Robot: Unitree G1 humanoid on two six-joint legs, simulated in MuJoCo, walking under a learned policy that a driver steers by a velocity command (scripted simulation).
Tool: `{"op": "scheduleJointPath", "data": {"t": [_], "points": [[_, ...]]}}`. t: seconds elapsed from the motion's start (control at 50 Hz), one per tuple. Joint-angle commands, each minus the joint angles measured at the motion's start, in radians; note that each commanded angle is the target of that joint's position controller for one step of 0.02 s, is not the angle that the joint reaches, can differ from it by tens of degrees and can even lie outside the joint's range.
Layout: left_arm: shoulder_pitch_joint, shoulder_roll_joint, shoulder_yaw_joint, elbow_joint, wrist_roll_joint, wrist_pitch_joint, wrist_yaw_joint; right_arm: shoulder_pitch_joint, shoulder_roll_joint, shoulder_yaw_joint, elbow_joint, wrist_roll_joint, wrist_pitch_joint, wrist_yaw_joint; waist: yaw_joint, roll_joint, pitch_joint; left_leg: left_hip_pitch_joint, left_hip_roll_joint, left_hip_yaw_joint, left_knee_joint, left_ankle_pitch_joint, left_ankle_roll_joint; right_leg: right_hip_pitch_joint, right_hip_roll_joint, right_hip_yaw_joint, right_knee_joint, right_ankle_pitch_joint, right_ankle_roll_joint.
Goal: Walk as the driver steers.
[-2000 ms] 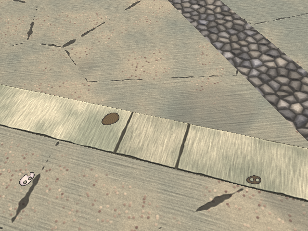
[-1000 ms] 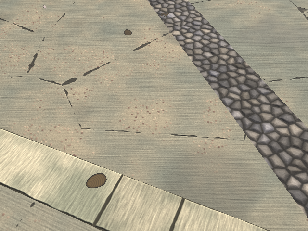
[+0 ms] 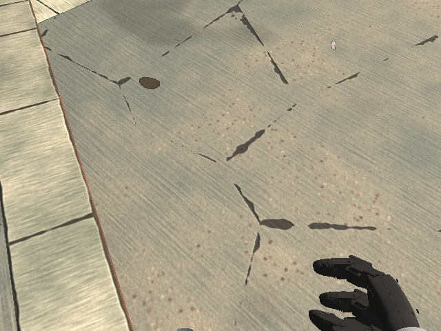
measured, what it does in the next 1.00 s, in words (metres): goes down, turning right: left foot, then right foot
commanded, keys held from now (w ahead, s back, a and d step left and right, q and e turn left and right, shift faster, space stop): w+e+shift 1.00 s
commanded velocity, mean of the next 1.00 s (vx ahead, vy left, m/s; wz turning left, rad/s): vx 1.00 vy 0.00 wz -0.80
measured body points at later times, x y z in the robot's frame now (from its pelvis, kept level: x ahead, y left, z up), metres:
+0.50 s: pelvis +0.46 -0.04 -0.02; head +0.50 -0.06 +0.43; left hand +0.76 +0.12 -0.10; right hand +0.30 -0.29 -0.15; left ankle +0.29 +0.11 -0.73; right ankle +0.63 -0.19 -0.69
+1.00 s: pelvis +0.91 -0.23 -0.02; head +0.93 -0.25 +0.42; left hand +1.14 -0.02 -0.14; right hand +0.91 -0.58 -0.07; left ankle +1.10 -0.22 -0.74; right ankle +0.67 -0.15 -0.69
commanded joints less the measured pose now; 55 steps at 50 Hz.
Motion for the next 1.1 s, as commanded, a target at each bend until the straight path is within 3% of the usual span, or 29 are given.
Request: {"op": "scheduleJointPath", "data": {"t": [0.02, 0.08, 0.12, 0.14, 0.16, 0.18, 0.2, 0.24, 0.28, 0.34, 0.44, 0.48, 0.52, 0.54, 0.56, 0.58, 0.6, 0.62, 0.66, 0.72, 0.8, 0.9, 0.92, 0.96, 0.98, 1.0, 1.02, 1.06, 1.1], "points": [[-0.052, 0.101, 0.017, -0.074, -0.026, -0.020, 0.011, -0.143, -0.034, -0.002, -0.089, 0.021, -0.044, 0.018, -0.023, -0.011, 0.120, 0.372, -0.003, 0.067, -0.430, 0.308, -0.004, -0.265, -0.200, 0.167, -0.236, 0.669, -0.103], [-0.005, 0.169, 0.036, -0.042, 0.000, 0.011, 0.014, -0.132, -0.050, -0.011, -0.064, 0.045, -0.031, 0.002, -0.001, -0.129, 0.094, 0.508, -0.116, 0.116, -0.688, 0.122, -0.033, 0.009, -0.225, 0.185, -0.137, 1.110, -0.110], [0.007, 0.225, 0.052, -0.016, 0.026, 0.026, 0.021, 0.076, -0.152, -0.055, -0.015, 0.047, -0.050, -0.027, -0.121, -0.200, -0.054, 0.723, -0.150, 0.064, -0.789, -0.050, -0.012, 0.125, -0.264, 0.216, 0.219, 1.262, -0.090], [-0.025, 0.241, 0.065, -0.016, 0.020, 0.027, 0.018, 0.240, -0.197, -0.077, 0.032, 0.037, -0.063, -0.040, -0.209, -0.195, -0.127, 0.949, -0.098, 0.018, -0.833, -0.019, -0.002, 0.012, -0.241, 0.201, 0.447, 1.082, -0.082], [-0.076, 0.188, 0.064, -0.055, 0.017, 0.011, 0.012, 0.416, -0.279, -0.112, 0.073, 0.011, -0.080, -0.054, -0.263, -0.128, -0.233, 1.222, 0.076, -0.144, -0.786, -0.204, 0.026, -0.223, -0.194, 0.193, 0.703, 0.713, -0.086], [-0.005, -0.004, 0.030, -0.101, -0.041, 0.002, 0.010, 0.481, -0.333, -0.135, 0.106, -0.040, -0.078, -0.051, -0.182, 0.161, -0.358, 1.539, 0.434, -0.689, -0.851, -0.225, 0.148, -0.652, -0.076, 0.124, 1.077, -0.156, -0.050], [-0.146, 0.141, 0.064, -0.140, -0.040, 0.001, 0.006, 0.522, -0.292, -0.143, 0.115, 0.005, -0.059, -0.040, -0.256, 0.070, -0.355, 1.465, 0.411, -0.840, -0.986, -0.359, 0.168, -0.780, -0.086, 0.152, 1.147, -0.079, -0.061], [-0.311, 0.105, 0.067, -0.177, -0.002, 0.025, -0.002, 0.392, -0.160, -0.123, 0.154, 0.013, -0.071, -0.033, -0.180, -0.001, -0.013, 1.115, 0.324, -0.520, -1.046, -0.246, 0.108, -0.830, -0.157, 0.109, 1.100, 0.062, -0.053], [-0.300, 0.056, 0.067, -0.182, 0.020, 0.063, -0.025, 0.362, -0.114, -0.115, 0.192, 0.031, -0.079, -0.039, -0.091, 0.029, 0.088, 0.879, 0.254, -0.285, -1.119, -0.130, 0.054, -0.729, -0.193, 0.105, 1.046, 0.076, -0.031], [-0.397, 0.012, 0.051, -0.250, 0.030, 0.103, -0.042, 0.373, -0.095, -0.115, 0.242, 0.059, -0.099, -0.033, -0.042, 0.074, 0.132, 0.820, 0.239, -0.083, -1.176, 0.085, 0.018, -0.785, -0.233, 0.070, 0.998, 0.109, -0.011], [-0.596, 0.060, 0.027, -0.345, 0.017, 0.087, -0.081, 0.353, -0.188, -0.136, 0.254, 0.059, -0.116, -0.045, -0.027, 0.007, 0.158, 0.758, 0.096, 0.259, -1.241, 0.416, -0.050, -0.538, -0.146, -0.118, 0.517, 0.468, -0.055], [-0.572, 0.096, 0.033, -0.335, 0.019, 0.083, -0.087, 0.412, -0.265, -0.148, 0.258, 0.059, -0.109, -0.053, -0.013, 0.024, 0.098, 0.882, 0.122, 0.272, -1.111, 0.905, -0.060, -0.423, -0.056, -0.192, 0.466, 0.448, -0.085], [-0.369, 0.175, 0.059, -0.291, 0.016, 0.085, -0.076, 0.380, -0.341, -0.166, 0.233, 0.051, -0.078, -0.066, 0.109, 0.076, -0.046, 0.941, 0.168, 0.251, -0.798, 1.182, -0.065, -0.195, 0.004, -0.184, 0.465, 0.330, -0.126], [-0.172, 0.224, 0.084, -0.239, 0.018, 0.089, -0.063, 0.334, -0.355, -0.170, 0.214, 0.045, -0.061, -0.067, 0.207, 0.075, -0.138, 0.883, 0.188, 0.223, -0.533, 1.151, -0.057, 0.014, 0.009, -0.130, 0.444, 0.288, -0.163], [-0.073, 0.271, 0.110, -0.200, 0.007, 0.092, -0.042, 0.314, -0.338, -0.171, 0.214, 0.043, -0.048, -0.056, 0.237, -0.002, -0.160, 0.738, 0.104, 0.221, -0.170, 0.654, -0.061, 0.196, -0.019, -0.041, 0.350, 0.259, -0.203], [-0.167, 0.337, 0.129, -0.205, -0.007, 0.107, -0.025, 0.302, -0.190, -0.134, 0.184, 0.024, -0.054, -0.036, 0.138, -0.233, -0.051, 0.436, -0.074, 0.198, 0.245, -0.304, -0.082, 0.216, -0.109, 0.159, 0.360, 0.284, -0.227], [-0.226, 0.455, 0.143, -0.265, 0.031, 0.112, -0.025, 0.416, -0.186, -0.119, 0.052, 0.044, -0.071, -0.038, 0.010, -0.304, -0.281, 0.153, -0.100, -0.017, 0.404, -0.395, -0.109, 0.481, -0.333, 0.699, 0.190, 0.211, -0.441], [-0.224, 0.404, 0.143, -0.287, 0.029, 0.118, -0.010, 0.320, -0.238, -0.114, 0.039, 0.025, -0.097, -0.039, 0.057, -0.117, -0.245, 0.069, -0.059, -0.104, 0.306, -0.305, -0.102, 0.418, -0.373, 0.884, -0.032, -0.095, -0.422], [-0.299, 0.309, 0.118, -0.259, 0.024, 0.096, 0.004, 0.254, -0.249, -0.112, 0.050, 0.011, -0.099, -0.039, -0.043, 0.046, 0.025, 0.155, 0.022, -0.107, 0.071, -0.236, -0.111, 0.049, -0.304, 0.731, -0.079, -0.045, -0.335], [-0.350, 0.259, 0.094, -0.268, 0.007, 0.051, 0.002, 0.279, -0.230, -0.104, 0.054, -0.011, -0.033, -0.035, -0.132, 0.037, 0.090, 0.351, 0.073, -0.097, -0.145, -0.262, -0.158, -0.284, -0.186, 0.514, -0.095, 0.175, -0.304], [-0.348, 0.275, 0.105, -0.278, -0.003, 0.026, -0.006, 0.055, -0.168, -0.077, -0.039, 0.021, -0.025, -0.015, -0.082, -0.020, 0.117, 0.507, 0.048, -0.032, -0.548, 0.080, -0.171, -0.422, -0.071, 0.377, -0.131, 0.310, -0.239], [-0.297, 0.306, 0.125, -0.274, -0.008, 0.028, -0.011, 0.022, -0.208, -0.091, -0.050, 0.047, -0.033, -0.016, -0.034, -0.081, 0.052, 0.674, -0.030, -0.044, -0.829, 0.199, -0.136, -0.224, -0.108, 0.436, -0.030, 0.499, -0.150], [-0.305, 0.325, 0.129, -0.277, -0.003, 0.029, -0.007, 0.084, -0.240, -0.105, -0.032, 0.049, -0.036, -0.024, -0.065, -0.084, 0.011, 0.743, -0.056, -0.047, -0.844, 0.129, -0.129, -0.173, -0.111, 0.448, 0.058, 0.623, -0.130], [-0.377, 0.356, 0.132, -0.291, 0.009, 0.024, -0.014, 0.433, -0.328, -0.149, 0.051, 0.045, -0.045, -0.053, -0.267, -0.039, -0.172, 1.116, -0.047, -0.036, -0.814, -0.050, -0.107, -0.248, -0.058, 0.385, 0.488, 0.734, -0.078], [-0.402, 0.218, 0.093, -0.327, 0.016, 0.012, -0.013, 0.651, -0.400, -0.171, 0.084, 0.015, -0.049, -0.075, -0.331, 0.110, -0.302, 1.349, 0.176, -0.269, -0.838, -0.421, -0.086, -0.426, 0.007, 0.311, 0.851, 0.298, -0.074], [-0.267, 0.111, 0.057, -0.392, -0.040, 0.014, -0.013, 0.538, -0.474, -0.182, 0.062, -0.016, -0.049, -0.066, -0.160, 0.460, -0.395, 1.448, 0.430, -0.901, -1.122, -0.671, 0.003, -0.692, 0.082, 0.200, 1.089, -0.175, -0.046], [-0.311, 0.188, 0.053, -0.358, -0.009, 0.036, 0.000, 0.390, -0.382, -0.181, 0.034, -0.005, -0.041, -0.058, -0.149, 0.276, -0.251, 1.297, 0.400, -0.930, -1.164, -0.845, 0.040, -0.806, -0.021, 0.157, 1.158, -0.053, -0.059], [-0.430, 0.233, 0.066, -0.358, 0.024, 0.058, -0.025, 0.338, -0.252, -0.148, 0.058, 0.009, -0.033, -0.049, -0.149, 0.031, -0.058, 1.062, 0.297, -0.543, -1.127, -0.528, 0.018, -0.778, -0.113, 0.113, 1.065, 0.059, -0.049], [-0.474, 0.188, 0.055, -0.389, 0.037, 0.083, -0.059, 0.394, -0.231, -0.139, 0.127, 0.018, -0.047, -0.049, -0.122, 0.058, 0.021, 0.948, 0.237, -0.324, -1.151, -0.309, -0.015, -0.756, -0.163, 0.115, 1.019, 0.071, -0.035]]}}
